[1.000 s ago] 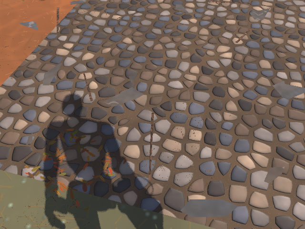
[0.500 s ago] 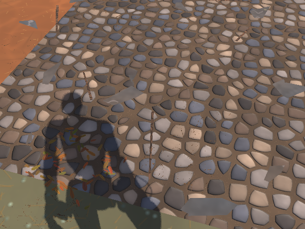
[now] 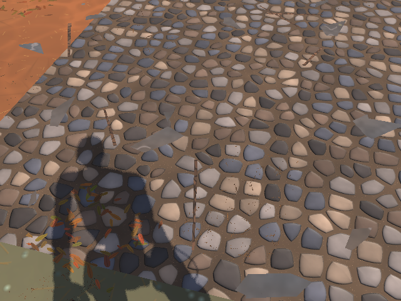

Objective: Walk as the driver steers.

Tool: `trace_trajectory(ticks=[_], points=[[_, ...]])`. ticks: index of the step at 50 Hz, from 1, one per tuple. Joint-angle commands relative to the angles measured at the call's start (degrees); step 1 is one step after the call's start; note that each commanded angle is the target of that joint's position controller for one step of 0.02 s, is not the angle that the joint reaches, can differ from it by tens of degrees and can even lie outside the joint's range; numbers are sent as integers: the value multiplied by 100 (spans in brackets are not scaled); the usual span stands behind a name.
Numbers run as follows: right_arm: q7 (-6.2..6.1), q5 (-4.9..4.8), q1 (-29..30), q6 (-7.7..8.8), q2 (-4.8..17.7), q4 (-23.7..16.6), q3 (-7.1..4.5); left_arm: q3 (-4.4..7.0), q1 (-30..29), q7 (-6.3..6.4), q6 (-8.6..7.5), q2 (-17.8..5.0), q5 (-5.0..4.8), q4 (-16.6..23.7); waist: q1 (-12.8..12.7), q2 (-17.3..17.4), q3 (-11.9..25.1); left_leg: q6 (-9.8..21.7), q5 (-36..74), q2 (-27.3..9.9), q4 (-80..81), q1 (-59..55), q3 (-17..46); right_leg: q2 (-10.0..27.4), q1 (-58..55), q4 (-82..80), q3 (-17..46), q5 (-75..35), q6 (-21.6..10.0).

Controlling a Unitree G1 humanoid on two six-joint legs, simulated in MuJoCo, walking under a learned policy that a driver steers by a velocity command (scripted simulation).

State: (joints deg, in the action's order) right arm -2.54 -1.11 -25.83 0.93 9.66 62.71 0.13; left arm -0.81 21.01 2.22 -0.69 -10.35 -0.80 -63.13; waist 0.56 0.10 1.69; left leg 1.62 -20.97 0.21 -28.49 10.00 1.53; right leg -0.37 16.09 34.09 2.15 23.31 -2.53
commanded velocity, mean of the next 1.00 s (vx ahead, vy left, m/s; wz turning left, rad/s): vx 0.44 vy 0.00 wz -0.12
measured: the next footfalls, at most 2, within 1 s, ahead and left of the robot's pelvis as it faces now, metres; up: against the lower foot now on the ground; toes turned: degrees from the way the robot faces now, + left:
left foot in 0.56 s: +0.44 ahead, +0.11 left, +0.00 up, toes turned +3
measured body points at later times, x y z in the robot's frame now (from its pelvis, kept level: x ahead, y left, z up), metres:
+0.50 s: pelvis +0.21 -0.01 -0.01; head +0.24 -0.01 +0.44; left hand +0.07 +0.22 -0.14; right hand +0.43 -0.22 -0.11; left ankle +0.40 +0.12 -0.71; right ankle +0.01 -0.12 -0.74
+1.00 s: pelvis +0.51 +0.01 +0.00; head +0.52 +0.00 +0.45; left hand +0.69 +0.23 -0.11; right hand +0.47 -0.25 -0.14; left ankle +0.41 +0.11 -0.74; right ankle +0.67 -0.16 -0.69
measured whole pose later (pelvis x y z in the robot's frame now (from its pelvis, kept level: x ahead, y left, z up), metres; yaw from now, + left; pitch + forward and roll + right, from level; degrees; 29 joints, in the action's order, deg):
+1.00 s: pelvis +0.51 +0.01 +0.00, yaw -8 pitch +1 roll +3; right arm -0.4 0.4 -19.9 5.9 14.0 55.8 -2.5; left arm 2.7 8.6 -1.5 -3.5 -13.0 -1.1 -47.6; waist 3.4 -1.6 -0.2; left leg 1.8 -16.5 3.1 -11.0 -4.3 -12.3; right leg 6.1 39.9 41.4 1.2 -3.6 -3.0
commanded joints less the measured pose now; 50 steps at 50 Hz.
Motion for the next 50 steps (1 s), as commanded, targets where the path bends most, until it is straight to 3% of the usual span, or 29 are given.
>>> trace_trajectory(ticks=[1, 2, 3, 4, 5, 6, 7, 8, 9, 11, 13, 15, 18, 20, 23, 25, 26, 27, 28, 29, 30, 31, 32, 33, 36, 38, 41, 45, 50], points=[[-3, -31, -733, 103, 1113, -63, -283, 36, -293, -139, -282, -256, -17, 419, 169, 1065, -1117, 1233, -2545, -1781, 1982, 405, 2518, 36, 1246, 1060, -335, -10, -126], [7, -2, -519, 119, 1061, -163, -278, 46, -232, -185, -339, -280, -54, 446, 25, 980, -1201, 1214, -2346, -1799, 1981, 609, 2468, 139, 1141, 1126, -267, 145, -190], [26, -49, -203, 128, 1044, -276, -270, 28, -18, -211, -383, -225, -94, 445, -210, 1030, -1297, 1066, -2141, -1674, 1851, 886, 2181, 197, 746, 545, -256, 263, -299], [57, -128, 182, 106, 968, -419, -248, 47, 467, -217, -420, -217, -97, 288, -514, 900, -1333, 830, -1859, -1314, 1580, 1388, 1624, 96, -210, -455, -402, 9, -377], [87, -137, 369, 109, 916, -515, -231, 117, 861, -206, -429, -339, -37, 78, -640, 495, -1278, 620, -1290, -816, 936, 1786, 1031, -128, -1073, -962, -461, -305, -303], [135, -80, 557, 186, 769, -650, -172, 260, 1591, -183, -428, -737, 1, -82, -880, -444, -892, 352, -295, -268, -745, 2392, 312, 589, -2046, -1444, 725, -142, -431], [136, -41, 479, 334, 375, -843, -64, 450, 2399, -214, -454, -1484, -58, -106, -1046, -1862, -351, 121, -321, 286, -2581, 3321, -342, 1822, -2853, -2400, 3060, 904, -1085], [163, -114, 490, 457, 430, -883, -68, 361, 2163, -221, -540, -1243, 34, -59, -772, -1434, -537, 202, -552, 116, -3968, 3671, 248, 2375, -2296, -2824, 4344, 1667, -1425], [236, -187, 621, 544, 544, -954, -82, 272, 1490, -216, -590, -936, 45, 150, -490, -750, -1092, 306, -156, -210, -4667, 4057, 422, 2316, -1883, -2813, 3779, 1378, -1355], [326, -122, 696, 656, 704, -932, -147, 180, 908, -259, -569, -682, 68, 339, -234, -412, -1096, 406, 686, -531, -4554, 4057, 315, 1681, -1785, -2821, 2185, -89, -1016], [406, -92, 930, 649, 901, -969, -269, 71, 1117, -259, -474, -333, 86, 271, -244, -467, -974, 369, 965, -645, -4203, 3881, 12, 1238, -1904, -2817, 1128, -1438, -746], [476, -79, 1151, 590, 623, -1064, -228, 63, 1377, -191, -431, -423, 88, 208, -250, -445, -939, 257, 1108, -684, -3851, 3918, -198, 1165, -1899, -2830, 742, -2179, -759], [480, -51, 2210, 572, 380, -1535, -96, 102, 1145, -82, -435, -719, 105, 417, -334, -272, -1192, 51, 1631, -632, -2174, 3526, -353, 1096, -1301, -3050, 416, -2301, -798], [494, -64, 2678, 574, 406, -1767, -62, 182, 1248, -54, -456, -962, 71, 483, -418, -429, -1232, 3, 1970, -460, -1341, 2935, -535, 1140, -1066, -3241, 298, -2316, -806], [527, -99, 3026, 585, 649, -1975, -100, 264, 1372, -64, -475, -1055, -10, 501, -367, -451, -1343, 177, 2158, -309, -517, 2617, -522, 1313, -1516, -3189, 221, -2756, -774], [524, -90, 2790, 615, 923, -2020, -216, 319, 1243, -76, -445, -1148, 31, 561, -63, -636, -965, 368, 2074, -100, -324, 2087, -530, 1399, -2062, -2558, 81, -4630, -618], [503, -98, 2304, 611, 1103, -1928, -310, 353, 1164, -88, -392, -1216, 83, 586, 216, -816, -522, 472, 1939, 75, -392, 1511, -601, 1396, -2292, -1925, -13, -5761, -524], [457, -123, 1343, 592, 1345, -1655, -451, 345, 1061, -112, -316, -1154, 145, 626, 690, -890, 92, 618, 1870, 280, -439, 405, -727, 1219, -2177, -797, -207, -6520, -390], [382, -122, 391, 541, 1600, -1401, -570, 294, 963, -135, -301, -1075, 178, 735, 1118, -809, 688, 814, 1799, -122, -513, -1189, -300, 1023, -1173, 586, -268, -5832, -197], [322, 89, -445, 492, 2225, -1264, -713, 76, 1561, -212, -391, -283, 243, 884, 882, 715, 1761, 1668, 731, -1814, -210, -3349, 2308, 72, 850, 3063, -323, -2780, 123], [348, 171, -305, 492, 1906, -1238, -596, 1, 1704, -258, -576, -47, 56, 783, 671, 1431, 2364, 2042, 241, -2483, 1162, -3484, 4582, -486, 1636, 4546, 476, 619, 149], [378, 117, 307, 518, 1478, -1299, -479, 156, 1040, -287, -711, -638, -140, 1005, 550, 1088, 1328, 1646, 175, -2211, 1367, -2568, 3937, -63, 2169, 4997, 671, 418, -14], [389, 86, 881, 531, 1189, -1424, -405, 205, 460, -264, -745, -863, -236, 1168, 394, 543, 648, 1403, 680, -2078, 1381, -1564, 2783, 274, 2187, 4868, 481, -88, -93], [434, 103, 1247, 573, 1005, -1445, -347, 250, 202, -204, -700, -877, -211, 1201, 184, 61, 261, 1211, 1262, -1837, 1549, -715, 1966, 557, 1985, 4485, 375, -470, -95], [483, 171, 1394, 667, 775, -1258, -318, 320, 521, -138, -368, -545, -166, 1053, -218, 412, -150, 1000, 1475, -1342, 2061, 358, 687, 845, 1321, 3844, 362, -826, -100], [469, 197, 1239, 723, 890, -1115, -352, 371, 352, -114, -246, -547, -132, 1127, -288, 407, -450, 1041, 1772, -1296, 2260, 593, 242, 874, 1606, 3625, 390, -1062, -84], [358, 229, 1114, 722, 1049, -1032, -390, 439, -331, -120, -264, -655, -56, 1411, -198, 311, -626, 1025, 2094, -1280, 2360, 365, -181, 855, 2303, 2850, 541, -1913, 12], [221, 198, 888, 671, 1259, -1014, -420, 401, -1155, -258, -364, -537, -24, 1689, 74, 139, -650, 874, 2413, -1293, 2376, -199, -664, 739, 2388, 1284, 141, -2914, 24], [149, 105, 374, 442, 1357, -886, -471, 355, -2062, -480, -366, -473, -30, 2208, 421, 65, -850, 777, 2865, -1621, 1942, -1497, -963, 661, 2946, 445, -252, -2562, -104]])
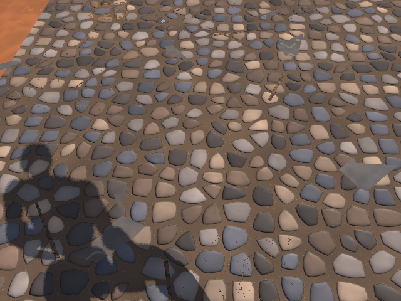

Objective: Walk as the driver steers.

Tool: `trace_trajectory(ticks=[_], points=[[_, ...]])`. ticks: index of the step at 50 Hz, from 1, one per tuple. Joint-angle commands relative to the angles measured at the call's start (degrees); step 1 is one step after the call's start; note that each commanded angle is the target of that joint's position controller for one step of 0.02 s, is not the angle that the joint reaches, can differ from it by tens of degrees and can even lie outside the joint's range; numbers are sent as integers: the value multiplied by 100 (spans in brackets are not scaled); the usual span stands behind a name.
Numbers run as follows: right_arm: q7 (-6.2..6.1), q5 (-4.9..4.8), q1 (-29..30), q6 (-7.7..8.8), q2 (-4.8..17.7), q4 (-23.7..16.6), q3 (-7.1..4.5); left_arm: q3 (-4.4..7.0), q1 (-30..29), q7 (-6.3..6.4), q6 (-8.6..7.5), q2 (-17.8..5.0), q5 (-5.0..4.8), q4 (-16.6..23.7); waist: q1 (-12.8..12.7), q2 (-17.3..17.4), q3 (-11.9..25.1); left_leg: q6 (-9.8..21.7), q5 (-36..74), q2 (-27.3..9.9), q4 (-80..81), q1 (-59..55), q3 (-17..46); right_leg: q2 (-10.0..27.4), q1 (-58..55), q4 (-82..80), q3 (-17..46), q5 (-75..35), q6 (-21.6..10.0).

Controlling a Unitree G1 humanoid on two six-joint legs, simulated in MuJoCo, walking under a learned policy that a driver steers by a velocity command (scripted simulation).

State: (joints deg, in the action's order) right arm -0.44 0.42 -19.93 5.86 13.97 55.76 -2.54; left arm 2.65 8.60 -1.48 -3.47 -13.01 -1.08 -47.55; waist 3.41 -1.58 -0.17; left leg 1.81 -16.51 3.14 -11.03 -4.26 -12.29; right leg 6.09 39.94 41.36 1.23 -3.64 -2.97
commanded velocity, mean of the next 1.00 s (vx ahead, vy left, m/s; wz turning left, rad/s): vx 0.50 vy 0.00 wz -0.37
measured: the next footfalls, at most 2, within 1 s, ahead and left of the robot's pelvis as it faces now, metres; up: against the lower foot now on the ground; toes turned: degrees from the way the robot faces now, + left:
right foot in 0.12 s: +0.26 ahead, -0.12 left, +0.00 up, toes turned -8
left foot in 0.62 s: +0.58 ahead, +0.01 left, +0.00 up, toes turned -21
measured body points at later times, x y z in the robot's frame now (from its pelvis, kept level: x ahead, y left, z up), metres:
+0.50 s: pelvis +0.30 -0.05 +0.01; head +0.32 -0.08 +0.46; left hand +0.43 +0.21 -0.10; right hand +0.44 -0.35 -0.08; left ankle +0.52 +0.07 -0.69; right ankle +0.22 -0.12 -0.74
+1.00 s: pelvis +0.57 -0.09 +0.01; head +0.60 -0.09 +0.46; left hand +0.85 +0.05 -0.08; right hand +0.47 -0.34 -0.11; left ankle +0.54 +0.02 -0.74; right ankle +0.66 -0.31 -0.68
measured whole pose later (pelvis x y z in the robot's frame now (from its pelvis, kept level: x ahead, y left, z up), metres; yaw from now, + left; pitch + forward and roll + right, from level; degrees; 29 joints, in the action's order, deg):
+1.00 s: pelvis +0.57 -0.09 +0.01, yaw -22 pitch +2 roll +1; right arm 0.8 -0.9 -22.4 5.1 14.5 49.4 -2.8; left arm 3.1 6.2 -0.5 -4.1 -14.5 -0.6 -38.9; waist 5.3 -2.5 -0.5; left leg 2.8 -12.7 3.0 -13.4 3.1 -1.2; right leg 5.5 37.7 38.9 2.6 0.1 -0.3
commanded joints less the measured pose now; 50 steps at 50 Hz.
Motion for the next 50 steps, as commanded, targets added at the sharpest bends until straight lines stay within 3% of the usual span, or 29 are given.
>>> trace_trajectory(ticks=[1, 4, 5, 6, 7, 8, 9, 10, 11, 12, 13, 16, 19, 22, 24, 27, 29, 30, 31, 32, 33, 34, 35, 36, 37, 38, 41, 45, 50], points=[[-67, -68, -223, -105, 957, -201, -220, 16, -897, -158, -85, -223, -15, 756, 123, 257, -656, 716, 2718, -1969, 24, -251, 355, -43, 547, -364, -274, 395, -110], [-120, -74, 52, -227, 1177, -367, -289, 158, -467, -244, -52, -488, -35, 886, -291, 615, -161, 518, 5453, -1963, -1134, -333, 67, -582, -600, -422, -816, 1242, -405], [-141, -70, 170, -272, 1237, -423, -306, 288, 184, -238, -39, -725, -46, 785, -678, 687, 229, 425, 6099, -1867, -2081, -167, -15, -844, -1487, -517, -917, 1340, -563], [-153, -105, 276, -276, 1221, -510, -287, 496, 1124, -161, -29, -1109, -45, 570, -1174, 548, 724, 211, 5652, -1605, -3434, 509, -110, -1013, -2956, -956, -746, 963, -803], [-126, 43, 85, -180, 863, -690, -157, 665, 1792, -3, 36, -1709, -27, 463, -1213, -503, 1314, -21, 2535, -1195, -5365, 2154, -96, 202, -4705, -999, 1113, 800, -1214], [-3, 0, -351, 64, 227, -957, 54, 658, 1569, -32, -43, -1961, 24, 663, -635, -1410, 2152, -249, -1663, 78, -7190, 4283, 1026, 1462, -6317, -2042, 4655, 1659, -2435], [82, -203, 420, 286, 830, -1077, -89, 523, 1699, -52, -74, -1412, 66, 638, -1047, -598, 2075, -65, -1377, -282, -7348, 4889, 1930, 1294, -6302, -2423, 4410, 1754, -2050], [108, -326, 798, 369, 894, -1243, -101, 452, 1430, -37, -105, -1150, 66, 654, -946, -419, 1282, 70, -878, -522, -7014, 5102, 1835, 1089, -5602, -2396, 3431, 1356, -1769], [64, -231, 859, 377, 830, -1212, -98, 402, 971, -47, -123, -1006, 36, 758, -632, 268, 783, 66, -482, -786, -6477, 4829, 1783, 814, -4639, -2447, 2714, 729, -1563], [30, -114, 830, 318, 902, -1177, -164, 349, 616, -38, -123, -833, 44, 866, -426, 333, 545, 10, -289, -951, -6013, 4457, 1746, 610, -3947, -2531, 2223, 235, -1447], [40, -91, 700, 225, 893, -1179, -192, 318, 471, -25, -127, -776, 97, 947, -265, 196, 456, -29, -174, -1054, -5812, 4098, 1775, 477, -3484, -2675, 2017, 8, -1416], [21, 32, 758, 48, 689, -1314, -192, 366, 589, 56, -157, -964, 32, 939, -168, 141, 274, -336, 176, -1019, -5069, 3940, 1598, 276, -2853, -2887, 1557, -616, -1485], [-4, 47, 1484, 24, 567, -1573, -149, 407, 841, 169, -116, -1099, 1, 900, -386, -25, 71, -522, 1161, -832, -3760, 4057, 1503, 10, -2673, -2880, 1235, -454, -1297], [55, -12, 2078, 75, 458, -1746, -100, 416, 1043, 208, -56, -1121, -23, 866, -642, -279, 33, -503, 2067, -524, -2481, 3664, 1435, -165, -2593, -2732, 1178, 234, -1036], [107, -71, 2289, 117, 530, -1840, -113, 416, 1200, 211, -40, -1126, -34, 802, -744, -379, 42, -462, 2250, -437, -2139, 3509, 1458, -26, -2747, -2616, 1376, 514, -982], [200, -68, 2305, 212, 712, -1897, -170, 384, 1354, 241, -23, -1006, -30, 699, -741, -461, 46, -246, 1974, -467, -1783, 3472, 1568, 295, -3363, -2227, 1760, 624, -902], [215, -65, 2018, 262, 820, -1869, -226, 396, 1263, 249, 9, -1042, 5, 692, -554, -626, 58, -42, 1483, -422, -1654, 3152, 1462, 403, -3600, -1925, 1904, 165, -799], [193, -38, 1570, 284, 922, -1750, -295, 371, 1175, 241, 23, -981, 15, 723, -309, -621, 245, 109, 1437, -306, -1439, 2540, 1305, 205, -3619, -1477, 1802, -518, -689], [164, 37, 883, 305, 1120, -1640, -372, 287, 1100, 215, 17, -783, 61, 796, 16, -455, 833, 386, 1586, -686, -1577, 1384, 1604, -110, -3306, -458, 1545, -667, -514], [145, 86, 2, 293, 1534, -1555, -471, 175, 1554, 219, -17, -491, 154, 864, 109, 569, 1753, 975, 1633, -1776, -1780, -519, 3043, -694, -2011, 1361, 1077, 899, -219], [232, 27, -517, 222, 1653, -1221, -538, 112, 2245, 209, -83, -336, -79, 795, -65, 2271, 2103, 1692, -49, -2616, -833, -1682, 5575, -1247, -197, 2876, 835, 3713, 74], [242, -118, -383, 207, 1129, -1290, -406, 203, 1799, 217, -96, -900, -158, 729, 115, 1380, 1400, 1463, -1300, -2517, -551, -1277, 5625, -900, 464, 3457, 1147, 3513, 47], [217, -118, 24, 159, 877, -1363, -320, 240, 1050, 213, -95, -1083, -102, 887, 169, 743, 667, 1211, -1106, -2304, -489, -478, 4742, -659, 606, 3434, 927, 2972, 25], [213, -55, 358, 114, 795, -1426, -258, 223, 700, 209, -99, -1008, 5, 979, 16, 374, 269, 1136, -382, -2070, -379, 308, 4089, -417, 400, 3161, 691, 2563, 34], [213, -13, 538, 98, 701, -1426, -221, 232, 599, 193, -115, -916, 76, 1025, -139, 377, 78, 1117, 165, -1856, -249, 793, 3684, -216, 198, 2777, 607, 2280, 45], [208, 22, 601, 105, 636, -1420, -188, 233, 691, 176, -110, -824, 72, 1010, -269, 541, 91, 1058, 555, -1666, -132, 1065, 3341, -83, -111, 2528, 546, 2119, 51], [192, -45, 426, 146, 753, -1284, -213, 183, 721, 176, -74, -579, 66, 998, -321, 695, 120, 1174, 1525, -1537, 96, 1232, 2735, -1, -196, 1960, 308, 1880, 156], [117, -101, 172, 67, 954, -1124, -256, 109, 22, 165, -109, -425, 87, 1178, -134, 561, 14, 1097, 2101, -1447, 248, 1076, 2173, 23, -32, 626, 154, 824, 280], [96, -166, -290, -36, 1036, -894, -242, 73, -842, 40, -169, -365, 7, 1377, 194, 597, -206, 941, 1950, -1416, 145, 896, 1842, -218, -407, -641, -73, 13, 275]])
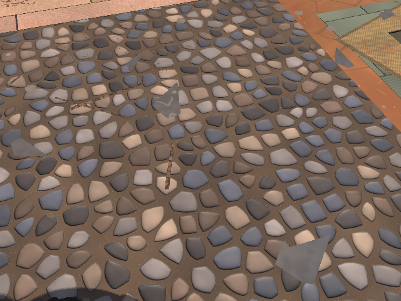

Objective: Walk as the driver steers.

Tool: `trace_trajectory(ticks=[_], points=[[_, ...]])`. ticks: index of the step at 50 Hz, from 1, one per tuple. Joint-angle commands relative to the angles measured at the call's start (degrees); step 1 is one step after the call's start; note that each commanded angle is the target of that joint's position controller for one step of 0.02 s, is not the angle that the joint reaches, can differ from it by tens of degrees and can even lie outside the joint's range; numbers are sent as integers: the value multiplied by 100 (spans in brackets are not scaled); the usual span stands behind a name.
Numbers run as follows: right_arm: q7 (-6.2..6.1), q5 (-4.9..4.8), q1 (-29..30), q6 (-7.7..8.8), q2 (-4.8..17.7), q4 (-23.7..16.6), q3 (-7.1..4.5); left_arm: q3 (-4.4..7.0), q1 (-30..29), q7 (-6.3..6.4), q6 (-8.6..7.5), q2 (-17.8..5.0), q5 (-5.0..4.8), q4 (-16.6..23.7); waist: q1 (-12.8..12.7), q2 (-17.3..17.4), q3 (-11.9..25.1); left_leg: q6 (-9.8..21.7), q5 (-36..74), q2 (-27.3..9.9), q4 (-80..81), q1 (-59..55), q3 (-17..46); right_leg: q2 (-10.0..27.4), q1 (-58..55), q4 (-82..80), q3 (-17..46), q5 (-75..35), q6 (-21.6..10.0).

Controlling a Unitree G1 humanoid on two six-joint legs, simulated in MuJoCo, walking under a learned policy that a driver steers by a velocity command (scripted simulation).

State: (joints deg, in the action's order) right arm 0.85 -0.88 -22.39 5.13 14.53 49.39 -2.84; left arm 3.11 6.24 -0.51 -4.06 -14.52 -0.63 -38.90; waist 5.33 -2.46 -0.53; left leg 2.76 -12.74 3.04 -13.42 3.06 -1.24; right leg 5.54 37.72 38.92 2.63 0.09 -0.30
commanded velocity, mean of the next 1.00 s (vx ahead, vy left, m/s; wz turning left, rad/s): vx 0.29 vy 0.00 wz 0.13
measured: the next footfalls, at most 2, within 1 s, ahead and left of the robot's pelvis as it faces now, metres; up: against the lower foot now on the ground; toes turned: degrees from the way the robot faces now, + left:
right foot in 0.16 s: +0.26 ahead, -0.15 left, +0.00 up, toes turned -1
left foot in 0.62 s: +0.47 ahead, +0.11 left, +0.00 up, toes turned +10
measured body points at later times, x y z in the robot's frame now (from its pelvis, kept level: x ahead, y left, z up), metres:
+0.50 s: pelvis +0.26 -0.05 +0.00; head +0.29 -0.05 +0.45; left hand +0.26 +0.23 -0.12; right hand +0.46 -0.28 -0.11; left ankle +0.40 +0.14 -0.69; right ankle +0.22 -0.15 -0.75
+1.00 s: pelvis +0.38 -0.01 -0.02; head +0.39 -0.02 +0.43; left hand +0.40 +0.26 -0.15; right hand +0.55 -0.23 -0.14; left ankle +0.43 +0.11 -0.75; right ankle +0.40 -0.15 -0.75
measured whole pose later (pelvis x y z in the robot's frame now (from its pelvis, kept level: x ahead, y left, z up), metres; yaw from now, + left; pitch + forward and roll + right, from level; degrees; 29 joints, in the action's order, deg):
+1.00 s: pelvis +0.38 -0.01 -0.02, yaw +10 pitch +0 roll +1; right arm -0.5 0.9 -7.5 0.2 12.3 49.0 -2.1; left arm 2.5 12.4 1.9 1.1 -13.5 1.0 -54.0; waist -0.2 0.4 -0.4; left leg 1.2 -8.6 1.7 -28.1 20.1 -1.7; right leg 3.3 16.0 33.2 0.9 17.2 1.9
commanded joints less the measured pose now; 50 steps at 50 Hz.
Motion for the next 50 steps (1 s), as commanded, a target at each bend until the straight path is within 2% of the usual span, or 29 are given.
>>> trace_trajectory(ticks=[1, 5, 7, 8, 9, 10, 11, 13, 14, 16, 18, 21, 23, 27, 29, 31, 32, 33, 34, 35, 37, 38, 41, 44, 46, 47, 48, 49, 50], points=[[-34, -42, -126, 10, 991, -211, -211, 29, -754, -88, -122, -227, -54, 572, 40, 689, -222, 840, 1561, -1484, 328, 30, 777, -197, -171, -528, -223, -302, -21], [-82, -64, -136, -113, 1143, -108, -259, 87, -828, -197, -187, -411, -62, 700, -150, 802, -215, 695, 2297, -1768, -149, -545, 879, -355, -469, -985, -283, 407, -296], [-101, -79, 10, -155, 1126, -132, -236, 282, 292, -139, -208, -754, 0, 401, -803, 723, 471, 489, 3707, -1419, -1437, -230, 649, -599, -2296, -1333, -454, 288, -562], [-103, 11, 132, -134, 894, -282, -132, 404, 1378, -66, -206, -1127, 95, 198, -1266, 415, 1310, 279, 2767, -1128, -2918, 846, 462, 190, -4104, -1049, 303, 35, -908], [-88, 38, -503, -28, 211, -426, 88, 523, 1904, -36, -168, -1687, 181, 103, -1095, -1055, 2162, -125, -582, -221, -5131, 3193, 153, 1752, -6268, -1270, 2734, 579, -1726], [-61, -78, -415, 62, 615, -303, 0, 407, 2067, -35, -137, -1191, 121, 46, -1260, -1050, 2428, -122, -2005, -221, -5973, 3848, 901, 1936, -6159, -1857, 3728, 1318, -1851], [-52, -200, 57, 82, 987, -437, -124, 301, 1684, -24, -133, -936, 80, 40, -1201, -686, 1413, -97, -1623, -500, -6197, 4226, 905, 1726, -5371, -1999, 2815, 1377, -1561], [-72, -102, 542, 11, 873, -523, -142, 176, 941, -56, -150, -573, 80, 36, -844, -222, 492, -141, -814, -904, -5674, 3913, 695, 1206, -3841, -2427, 1554, 972, -1253], [-86, -74, 445, -83, 805, -485, -177, 145, 711, -76, -203, -457, 105, 17, -638, -331, 297, -160, -546, -1048, -5454, 3576, 741, 1018, -3331, -2672, 1125, 791, -1147], [-85, -89, 241, -232, 542, -417, -155, 185, 551, -89, -297, -484, 125, -89, -447, -326, 155, -229, -249, -1078, -5349, 3226, 720, 944, -2805, -3010, 618, 380, -1164], [-105, -77, 381, -307, 491, -488, -175, 231, 550, -60, -354, -583, 158, -219, -391, -175, 4, -283, 159, -1078, -5138, 3438, 816, 937, -2734, -3150, 169, -71, -1163], [-87, 32, 750, -270, 375, -639, -150, 240, 604, 22, -315, -671, 170, -409, -379, -59, -151, -342, 900, -903, -3999, 3363, 710, 727, -2715, -2966, -540, -1739, -1093], [-8, 91, 1180, -213, 189, -758, -63, 241, 635, 80, -253, -743, 123, -487, -523, -60, -155, -316, 1540, -791, -3010, 2906, 346, 547, -2608, -2870, -932, -2108, -992], [116, 101, 1666, -189, 274, -993, -54, 275, 992, 122, -110, -955, 0, -779, -703, -141, 11, -185, 1492, -629, -2155, 2685, 189, 806, -3336, -2417, -792, -2325, -953], [134, 128, 1603, -179, 463, -1041, -111, 309, 914, 138, -32, -1055, -77, -870, -571, -253, 117, -9, 1073, -534, -1860, 2503, 152, 907, -3633, -1942, -673, -2451, -836], [79, 189, 886, -148, 811, -807, -269, 280, 955, 156, 22, -962, -84, -949, -216, 10, 571, 232, 2152, -277, -1109, 1281, -14, 472, -3588, -748, -848, -2446, -491], [1, 260, 404, -150, 1265, -758, -369, 184, 1151, 164, -6, -740, 85, -880, -147, 613, 1227, 525, 5033, -1102, -1528, -51, 799, 86, -2818, 448, -1054, -979, -156], [-40, 359, 409, -185, 1261, -742, -285, -54, 1932, 76, -18, -158, 175, -957, -485, 1736, 2030, 1752, 6463, -2513, -1739, -1723, 2467, -544, -1224, 2188, -703, 3433, 232], [-6, 222, 412, -219, 791, -743, -156, 7, 1877, 32, 42, -447, 66, -1140, -348, 1261, 2504, 1887, 5744, -2525, -1528, -1473, 2712, -431, -1232, 2639, 171, 4174, 298], [33, 153, 725, -233, 662, -764, -114, 74, 1410, 26, 116, -699, -82, -1023, -318, 1005, 1895, 1666, 4855, -2237, -1301, -985, 2240, -280, -900, 2739, 190, 4045, 306], [33, 131, 1393, -260, 541, -792, -73, 97, 905, 167, 303, -661, -2, -980, -492, 589, 1010, 1262, 3073, -1906, -847, 226, 1849, -60, -793, 2178, 106, 3531, 343], [13, 174, 1642, -299, 592, -804, -93, 108, 947, 212, 409, -645, 20, -1005, -663, 755, 839, 1124, 2365, -1742, -593, 878, 1649, -14, -1223, 1767, 74, 3235, 367], [-63, 263, 1864, -356, 599, -763, -123, 71, 1162, 312, 535, -429, 48, -1194, -762, 1001, 826, 1040, 1241, -1500, -246, 1592, 1307, -177, -2083, 851, -141, 2598, 367], [-124, 191, 1948, -386, 534, -636, -102, 63, 1138, 288, 550, -380, 92, -1319, -793, 999, 784, 836, -242, -1358, -142, 1874, 1134, -255, -2678, -101, -259, 1577, 233], [-139, 138, 1864, -416, 393, -498, -56, 55, 1124, 238, 536, -359, 203, -1383, -839, 906, 566, 441, -1511, -1114, -151, 2190, 995, -329, -3103, -812, -363, 1101, 63], [-135, 156, 1715, -421, 298, -394, -22, 56, 1037, 234, 521, -464, 264, -1330, -782, 722, 318, 159, -1875, -948, -263, 2292, 911, -79, -3045, -1206, -77, 1108, -78], [-136, 169, 1552, -426, 360, -369, -57, 125, 865, 265, 509, -831, 203, -1280, -528, 241, 3, -75, -1743, -625, -482, 2120, 618, 153, -2444, -1466, 154, 1940, -243], [-168, 171, 1596, -430, 336, -352, -61, 123, 727, 259, 470, -769, 154, -1351, -463, -249, -153, -215, -1112, -409, -774, 1462, 322, 98, -1581, -1775, 235, 3013, -306], [-196, 173, 1635, -427, 339, -320, -66, 61, 566, 256, 403, -562, 171, -1351, -427, -428, -220, -229, -611, -405, -1036, 996, 285, 66, -1213, -2029, 259, 3221, -213]])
